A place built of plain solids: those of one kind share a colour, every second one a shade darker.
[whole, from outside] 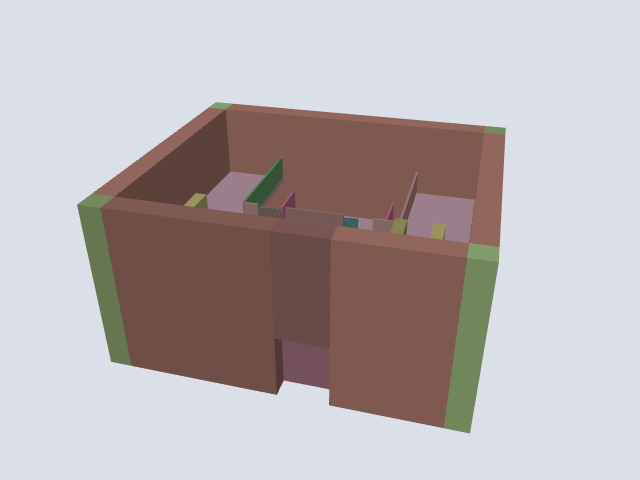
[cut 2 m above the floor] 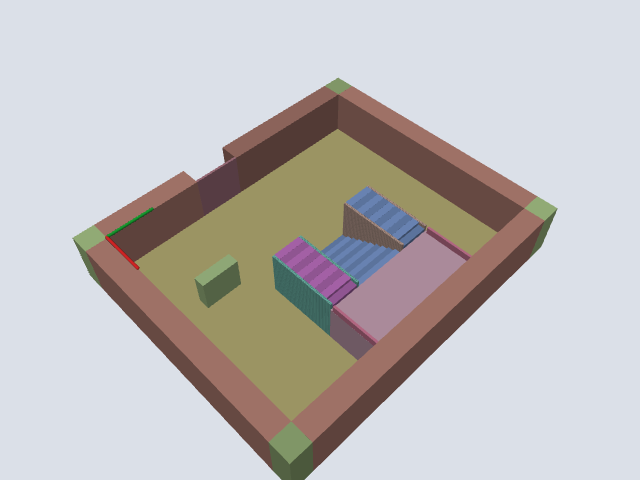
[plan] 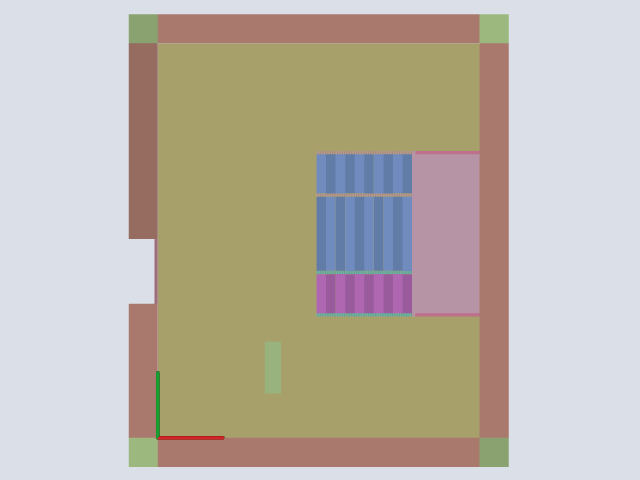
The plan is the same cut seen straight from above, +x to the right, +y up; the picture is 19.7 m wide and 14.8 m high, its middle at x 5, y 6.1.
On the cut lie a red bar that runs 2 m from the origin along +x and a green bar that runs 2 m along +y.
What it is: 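A library's entrance stair hall whose grand stair rises to a half landing and splits into two flights back up to a gallery, one wing of it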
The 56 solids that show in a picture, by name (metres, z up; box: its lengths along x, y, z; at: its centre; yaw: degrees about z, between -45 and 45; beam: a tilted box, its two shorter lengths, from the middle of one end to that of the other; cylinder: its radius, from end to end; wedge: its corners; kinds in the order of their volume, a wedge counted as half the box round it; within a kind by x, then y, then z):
{
 "wall_1": {"box": [0.9, 4.13, 6.97], "at": [-0.45, 2.07, 3.19]},
 "wall_2": {"box": [0.9, 6.03, 6.97], "at": [-0.45, 9.15, 3.19]},
 "wall_3": {"box": [9.92, 0.9, 6.97], "at": [4.96, -0.45, 3.19]},
 "wall_4": {"box": [9.92, 0.9, 6.97], "at": [4.96, 12.61, 3.19]},
 "wall_5": {"box": [0.9, 12.17, 6.97], "at": [10.37, 6.08, 3.19]},
 "floor_main_1": {"box": [9.92, 12.16, 0.3], "at": [4.96, 6.08, -0.15]},
 "floor_1": {"box": [5.03, 2.81, 0.25], "at": [7.41, 1.41, 3.29]},
 "floor_2": {"box": [5.03, 2.81, 0.25], "at": [7.41, 10.76, 3.29]},
 "floor_3": {"box": [2.08, 5.11, 2.01], "at": [8.88, 6.29, 0.7]},
 "wall_corner_1": {"box": [0.9, 0.9, 6.97], "at": [-0.45, -0.45, 3.19]},
 "wall_corner_2": {"box": [0.9, 0.9, 6.97], "at": [-0.45, 12.61, 3.19]},
 "wall_corner_3": {"box": [0.9, 0.9, 6.97], "at": [10.37, -0.45, 3.19]},
 "wall_corner_4": {"box": [0.9, 0.9, 6.97], "at": [10.37, 12.61, 3.19]},
 "step_1": {"box": [0.3, 2.29, 0.46], "at": [5.04, 6.29, -0.07]},
 "step_2": {"box": [0.3, 1.21, 3.56], "at": [5.04, 8.14, 1.48]},
 "step_3": {"box": [0.3, 2.29, 0.61], "at": [5.33, 6.29, 0.01]},
 "step_4": {"box": [0.3, 1.21, 3.41], "at": [5.33, 8.14, 1.4]},
 "step_5": {"box": [0.3, 2.29, 0.77], "at": [5.63, 6.29, 0.08]},
 "step_6": {"box": [0.3, 1.21, 3.25], "at": [5.63, 8.14, 1.33]},
 "step_7": {"box": [0.3, 2.29, 0.92], "at": [5.92, 6.29, 0.16]},
 "step_8": {"box": [0.3, 1.21, 3.1], "at": [5.92, 8.14, 1.25]},
 "step_9": {"box": [0.3, 2.29, 1.08], "at": [6.22, 6.29, 0.24]},
 "step_10": {"box": [0.3, 1.21, 2.94], "at": [6.22, 8.14, 1.17]},
 "step_11": {"box": [0.3, 2.29, 1.23], "at": [6.51, 6.29, 0.32]},
 "step_12": {"box": [0.3, 1.21, 2.79], "at": [6.51, 8.14, 1.09]},
 "step_13": {"box": [0.3, 2.29, 1.39], "at": [6.81, 6.29, 0.39]},
 "step_14": {"box": [0.3, 1.21, 2.63], "at": [6.81, 8.14, 1.01]},
 "step_15": {"box": [0.3, 2.29, 1.54], "at": [7.1, 6.29, 0.47]},
 "step_16": {"box": [0.3, 1.21, 2.47], "at": [7.1, 8.14, 0.94]},
 "step_17": {"box": [0.3, 2.29, 1.7], "at": [7.4, 6.29, 0.55]},
 "step_18": {"box": [0.3, 1.21, 2.32], "at": [7.4, 8.14, 0.86]},
 "step_19": {"box": [0.3, 2.29, 1.85], "at": [7.69, 6.29, 0.63]},
 "step_20": {"box": [0.3, 1.21, 2.16], "at": [7.69, 8.14, 0.78]},
 "step_g2a_1": {"box": [0.3, 1.21, 3.56], "at": [5.04, 4.44, 1.48]},
 "step_g2a_2": {"box": [0.3, 1.21, 3.41], "at": [5.33, 4.44, 1.4]},
 "step_g2a_3": {"box": [0.3, 1.21, 3.25], "at": [5.63, 4.44, 1.33]},
 "step_g2a_4": {"box": [0.3, 1.21, 3.1], "at": [5.92, 4.44, 1.25]},
 "step_g2a_5": {"box": [0.3, 1.21, 2.94], "at": [6.22, 4.44, 1.17]},
 "step_g2a_6": {"box": [0.3, 1.21, 2.79], "at": [6.51, 4.44, 1.09]},
 "step_g2a_7": {"box": [0.3, 1.21, 2.63], "at": [6.81, 4.44, 1.01]},
 "step_g2a_8": {"box": [0.3, 1.21, 2.47], "at": [7.1, 4.44, 0.94]},
 "step_g2a_9": {"box": [0.3, 1.21, 2.32], "at": [7.4, 4.44, 0.86]},
 "step_g2a_10": {"box": [0.3, 1.21, 2.16], "at": [7.69, 4.44, 0.78]},
 "wall_head_1": {"box": [0.9, 2.0, 4.32], "at": [-0.45, 5.13, 4.51]},
 "stack_1": {"box": [2.74, 0.45, 2.0], "at": [2.0, 1.12, 4.42]},
 "stack_2": {"box": [2.74, 0.45, 2.0], "at": [2.0, 2.52, 4.42]},
 "stack_3": {"box": [2.74, 0.45, 2.0], "at": [2.0, 10.55, 4.42]},
 "z0a_isl_1": {"box": [0.5, 1.6, 1.4], "at": [3.55, 2.17, 0.7]},
 "rail_guard_1": {"box": [0.1, 1.03, 1.07], "at": [4.84, 3.33, 3.95]},
 "rail_guard_2": {"box": [0.1, 2.49, 1.07], "at": [4.84, 6.29, 3.95]},
 "rail_guard_3": {"box": [0.1, 0.61, 1.07], "at": [4.84, 9.05, 3.95]},
 "rail_guard_4": {"box": [5.02, 0.1, 1.07], "at": [7.41, 2.76, 3.95]},
 "wall_leaf_1": {"box": [0.1, 2.0, 2.65], "at": [-0.05, 5.13, 1.02]},
 "zge_rail_guard_1": {"box": [5.02, 0.1, 1.07], "at": [7.41, 9.4, 3.95]},
 "rail_1": {"box": [1.98, 0.1, 1.07], "at": [8.93, 3.79, 2.24]},
 "rail_2": {"box": [1.98, 0.1, 1.07], "at": [8.93, 8.79, 2.24]}
}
